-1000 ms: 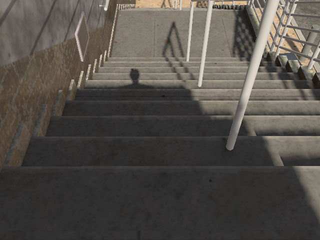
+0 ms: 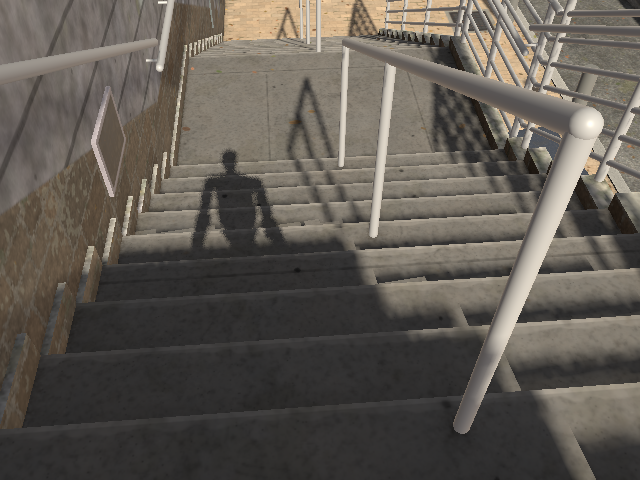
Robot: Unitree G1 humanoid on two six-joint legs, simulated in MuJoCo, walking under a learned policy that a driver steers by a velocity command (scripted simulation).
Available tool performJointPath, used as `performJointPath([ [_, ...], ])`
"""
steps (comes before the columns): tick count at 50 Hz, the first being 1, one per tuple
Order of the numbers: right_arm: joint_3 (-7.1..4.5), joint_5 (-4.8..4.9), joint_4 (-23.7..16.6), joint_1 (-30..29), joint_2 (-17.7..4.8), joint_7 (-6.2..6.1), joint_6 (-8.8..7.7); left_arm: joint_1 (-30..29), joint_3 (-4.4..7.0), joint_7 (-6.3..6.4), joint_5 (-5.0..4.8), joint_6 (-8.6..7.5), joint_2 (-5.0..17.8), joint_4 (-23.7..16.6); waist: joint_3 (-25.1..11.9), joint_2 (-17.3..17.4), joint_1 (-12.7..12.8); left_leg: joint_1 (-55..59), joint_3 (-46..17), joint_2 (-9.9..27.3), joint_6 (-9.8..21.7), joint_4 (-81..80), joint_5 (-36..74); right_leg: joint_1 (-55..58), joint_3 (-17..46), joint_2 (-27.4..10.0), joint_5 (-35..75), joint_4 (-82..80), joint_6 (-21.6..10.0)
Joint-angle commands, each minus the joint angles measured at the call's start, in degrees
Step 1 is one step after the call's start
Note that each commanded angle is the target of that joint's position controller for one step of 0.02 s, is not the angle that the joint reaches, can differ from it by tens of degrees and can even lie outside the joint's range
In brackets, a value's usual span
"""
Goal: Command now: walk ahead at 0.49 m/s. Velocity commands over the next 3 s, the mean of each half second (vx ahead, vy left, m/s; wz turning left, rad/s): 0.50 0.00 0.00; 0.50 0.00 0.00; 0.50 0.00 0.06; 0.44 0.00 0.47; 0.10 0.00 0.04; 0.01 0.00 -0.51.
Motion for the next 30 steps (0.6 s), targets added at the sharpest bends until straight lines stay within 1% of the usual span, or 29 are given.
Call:
performJointPath([
  [1,0.84,-0.16,-3.62,-1.92,-3.15,1.56,-1.77,0.42,-0.91,-0.47,-0.07,1.09,-0.94,-2.04,2.15,5.2,3.35,-10.59,-8.53,14.78,11.21,-9.69,16.02,7.95,-3.12,0.49,11.44,-10.17,1.63],
  [3,0.73,0.23,-1.94,2.28,-5.23,2.24,-1.76,-1.9,-0.56,-0.33,-0.38,1.9,0.47,-2.6,2.58,5.72,2.73,-4.2,-9.09,16.59,11.43,-8.56,21.14,5.65,-2.51,1.17,12.88,-14.51,2.59],
  [4,0.65,0.16,-1.36,3.87,-5.92,2.34,-1.61,-3.43,-0.1,-0.21,-0.52,1.95,1.79,-3.09,2.77,5.02,2.22,0.12,-9.7,17.39,11.34,-7.92,22.64,3.57,-1.55,1.48,13.09,-17.42,2.86],
  [6,0.85,-0.11,0.4,6.92,-5.56,2.36,-1.15,-6.55,0.45,0.05,-0.83,1.89,2.38,-3.92,2.76,5.83,1.65,8.76,-10.32,19.09,10.62,-6.82,23.99,-0.42,-0.11,1.48,11.23,-20.97,2.46],
  [7,0.81,-0.15,1.38,8.31,-5.24,2.05,-1.0,-7.84,0.66,0.43,-0.91,1.65,2.54,-4.17,3.06,6.37,1.26,12.68,-10.6,19.68,9.9,-5.98,23.15,-2.09,0.39,1.5,9.82,-22.79,2.3],
  [8,0.58,-0.19,1.99,8.75,-5.59,1.66,-0.7,-9.56,0.74,0.67,-1.0,1.57,2.24,-4.28,3.37,6.0,1.01,14.97,-10.48,20.25,9.16,-5.27,24.13,-2.56,0.11,1.8,8.09,-24.87,1.96],
  [9,0.66,-0.64,1.78,8.39,-5.49,1.75,-0.07,-11.53,0.81,0.48,-0.88,1.37,1.72,-4.56,2.77,6.12,0.66,12.97,-8.75,19.53,8.28,-4.44,23.52,1.56,-2.23,2.84,4.93,-23.44,1.53],
  [10,0.45,-0.75,1.69,7.85,-5.76,1.68,0.28,-12.19,0.95,0.34,-1.08,1.1,1.68,-4.54,2.77,6.44,0.86,11.46,-8.42,19.69,7.47,-3.79,21.7,4.84,-2.59,3.17,3.18,-23.28,1.1],
  [11,0.17,-0.46,1.32,6.68,-6.38,1.49,0.58,-12.02,1.25,0.3,-1.38,0.66,2.01,-4.26,2.93,6.4,1.52,10.25,-8.0,19.59,6.79,-2.61,20.65,8.26,-3.45,3.89,2.64,-24.29,0.6],
  [12,-0.13,-0.01,0.89,5.23,-7.07,1.25,0.83,-10.42,1.93,0.35,-1.92,-0.01,3.06,-3.53,2.41,6.05,3.01,8.27,-7.01,18.43,5.87,0.13,22.93,14.04,-5.24,5.37,4.07,-26.25,-0.32],
  [13,-0.52,0.19,0.66,4.88,-7.88,1.06,0.83,-6.4,2.99,0.58,-2.75,-0.97,5.13,-2.12,0.42,5.61,4.74,3.86,-5.46,15.94,4.16,5.12,27.68,24.1,-6.1,6.82,7.42,-26.13,-2.07],
  [14,-0.25,0.14,-0.49,4.97,-5.97,0.97,0.51,2.63,4.48,1.04,-3.09,-1.75,8.94,0.52,-7.36,0.02,6.79,-3.66,-1.66,10.48,0.52,17.87,19.7,40.49,-0.88,2.81,17.29,-23.31,-6.93],
  [15,2.15,-0.99,-2.02,10.85,1.66,1.73,-0.71,19.19,4.27,1.1,-2.54,-1.93,10.93,3.45,-21.24,-13.48,10.6,-23.38,-1.91,0.99,-3.72,36.12,-14.39,67.48,23.1,-10.64,5.73,-31.76,-18.77],
  [16,0.25,-0.41,-3.41,1.91,-2.37,2.72,-1.02,27.56,4.12,1.23,0.0,-2.1,8.17,7.87,-12.87,-8.62,15.12,-36.44,-8.89,0.23,-1.81,53.02,-26.4,64.61,35.32,-12.59,-3.38,-39.43,-17.61],
  [17,-0.93,0.38,-5.15,-3.28,-4.66,2.11,-1.2,21.12,4.57,1.51,-0.07,-2.89,8.77,7.22,-2.77,-3.71,13.12,-40.18,-13.23,3.3,0.52,58.39,-20.28,52.89,29.43,-11.95,-9.68,-40.96,-13.7],
  [18,-1.48,0.43,-4.92,-4.17,-5.7,0.97,-1.04,13.49,3.97,1.88,-1.19,-2.74,6.4,5.78,0.27,-0.72,9.43,-36.71,-11.67,7.57,1.14,58.91,-14.55,42.46,23.29,-10.95,-9.32,-41.72,-12.43],
  [19,-1.25,-0.48,-5.42,-3.93,-3.82,0.14,-0.77,11.41,2.46,2.21,-1.93,-2.37,1.85,5.32,-0.71,0.3,7.06,-32.39,-11.79,9.79,2.04,57.14,-10.48,36.58,19.86,-9.75,-6.67,-43.01,-11.84],
  [20,-0.77,-1.27,-6.16,-5.61,-1.28,-0.04,-0.41,9.82,1.57,2.58,-1.82,-2.11,-1.23,4.75,0.94,1.04,5.62,-30.69,-11.94,11.06,1.91,55.78,-7.14,31.89,16.84,-8.66,-3.52,-44.46,-11.11],
  [21,-0.4,-1.44,-6.62,-6.05,0.91,0.17,0.12,9.2,1.12,2.73,-1.61,-2.01,-2.33,4.22,1.0,1.13,4.35,-28.89,-11.63,11.59,1.7,53.61,-5.5,29.16,14.1,-7.39,-0.62,-45.27,-10.49],
  [22,-0.56,-0.95,-6.85,-6.74,0.76,0.59,0.44,9.53,1.04,2.69,-1.38,-2.29,-2.61,4.1,1.39,1.09,4.01,-28.76,-10.89,11.41,1.27,51.04,-4.66,27.98,11.36,-6.25,1.15,-46.01,-10.27],
  [23,-0.75,-0.41,-7.28,-8.02,-0.05,1.05,0.59,10.91,1.13,2.49,-1.29,-2.79,-2.1,4.38,1.84,0.41,4.37,-29.44,-9.89,11.12,0.74,47.87,-2.99,27.58,9.05,-5.27,3.16,-46.43,-10.29],
  [24,-1.1,-0.66,-8.17,-10.46,-1.3,1.57,0.84,13.6,0.81,1.99,-1.04,-2.94,-1.99,5.18,2.66,0.91,4.8,-30.92,-9.28,11.19,0.07,43.12,-0.25,26.95,7.49,-4.86,5.71,-46.55,-10.43],
  [25,-1.18,-0.93,-9.23,-12.91,-1.73,1.72,1.08,16.33,0.67,1.5,-0.66,-3.23,-1.67,6.17,2.67,0.0,5.07,-32.02,-8.38,11.31,-0.59,39.33,3.3,27.57,6.96,-4.84,9.29,-46.39,-10.73],
  [26,-0.89,-1.41,-10.21,-15.19,-0.74,2.0,1.56,18.74,0.48,0.82,-0.13,-3.04,-1.06,7.22,2.18,-0.43,5.33,-31.03,-6.92,11.33,-1.14,37.38,7.68,26.19,5.35,-4.05,12.37,-45.43,-10.41],
  [27,-0.73,-1.76,-9.45,-13.27,-0.38,1.75,2.18,21.16,0.6,0.62,0.79,-3.21,-0.51,8.22,1.97,-1.05,5.17,-32.56,-7.42,11.48,-1.26,36.19,12.62,26.71,5.21,-4.07,11.92,-43.96,-10.91],
  [28,-0.35,-2.21,-9.16,-10.94,-0.72,2.46,2.36,21.41,0.47,0.81,1.5,-3.42,-0.05,8.66,2.0,-1.14,4.58,-31.23,-7.31,11.42,-1.08,39.53,17.48,24.56,3.96,-3.05,12.78,-40.34,-10.08],
  [29,-0.21,-1.93,-9.64,-12.03,-1.32,2.67,2.66,22.67,-0.08,0.75,1.63,-3.49,-0.6,9.63,1.88,-0.59,4.89,-32.54,-7.16,11.41,-1.82,40.09,19.19,23.66,4.58,-3.27,14.24,-38.82,-9.68],
  [30,-0.25,-2.08,-10.72,-13.28,-2.44,2.47,2.25,25.54,-1.04,1.88,1.23,-3.95,-3.06,10.9,1.72,1.55,6.04,-39.82,-11.53,13.08,-1.81,32.21,27.41,30.28,5.73,-3.48,11.97,-35.45,-9.08],
])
